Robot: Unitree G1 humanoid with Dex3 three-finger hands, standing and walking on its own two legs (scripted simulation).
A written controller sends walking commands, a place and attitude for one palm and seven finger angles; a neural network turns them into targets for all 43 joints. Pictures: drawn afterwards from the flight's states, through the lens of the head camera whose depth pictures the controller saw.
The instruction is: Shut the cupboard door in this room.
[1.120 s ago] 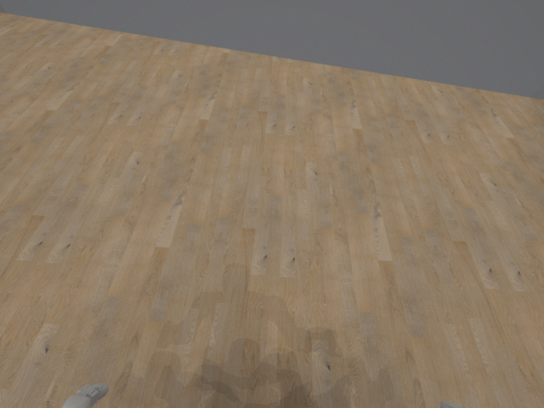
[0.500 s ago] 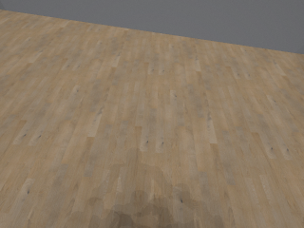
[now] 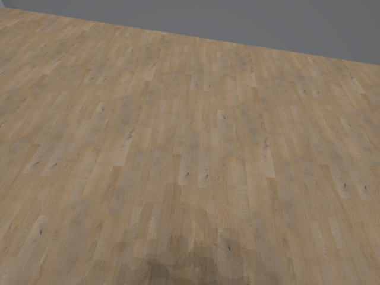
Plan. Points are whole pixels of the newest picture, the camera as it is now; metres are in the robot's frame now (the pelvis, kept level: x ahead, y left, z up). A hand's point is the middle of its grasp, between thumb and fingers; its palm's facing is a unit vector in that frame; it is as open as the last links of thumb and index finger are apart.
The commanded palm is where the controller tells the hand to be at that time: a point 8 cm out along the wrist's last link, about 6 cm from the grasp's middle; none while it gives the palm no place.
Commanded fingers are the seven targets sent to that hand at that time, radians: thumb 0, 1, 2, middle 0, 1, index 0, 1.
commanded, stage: turn or walk to find it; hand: left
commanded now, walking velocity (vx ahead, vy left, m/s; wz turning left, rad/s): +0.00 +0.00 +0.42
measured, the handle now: out of the picture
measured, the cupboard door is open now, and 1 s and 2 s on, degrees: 75 75 75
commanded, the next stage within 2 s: none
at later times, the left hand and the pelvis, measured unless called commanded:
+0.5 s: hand out of the picture +0.02 +0.20 -0.16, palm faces +0.20 -0.93 -0.30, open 7.4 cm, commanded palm none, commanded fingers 0.00 0.90 0.90 -0.20 -0.30 -0.20 -0.30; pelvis -0.04 -0.03 -0.01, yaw +11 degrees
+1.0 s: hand out of the picture -0.18 +0.17 -0.19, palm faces +0.48 -0.85 -0.23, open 7.4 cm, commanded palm none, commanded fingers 0.00 0.90 0.90 -0.20 -0.30 -0.20 -0.30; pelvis -0.09 -0.02 -0.01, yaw +26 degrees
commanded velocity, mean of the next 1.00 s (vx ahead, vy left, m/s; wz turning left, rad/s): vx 0.00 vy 0.00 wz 0.42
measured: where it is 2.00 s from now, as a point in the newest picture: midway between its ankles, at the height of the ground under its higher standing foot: outside the picture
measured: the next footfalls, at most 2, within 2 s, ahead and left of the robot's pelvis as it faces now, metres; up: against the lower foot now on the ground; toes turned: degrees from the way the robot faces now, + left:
right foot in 0.48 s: +0.01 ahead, -0.13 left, +0.00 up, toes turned +10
left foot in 0.94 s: -0.12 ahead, +0.09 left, +0.00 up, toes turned +29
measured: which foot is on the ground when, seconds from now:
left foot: down 0.00-0.48, up 0.50-0.92, down 0.94-1.00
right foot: down 0.00-0.16, up 0.18-0.46, down 0.48-0.94, up 0.96-1.00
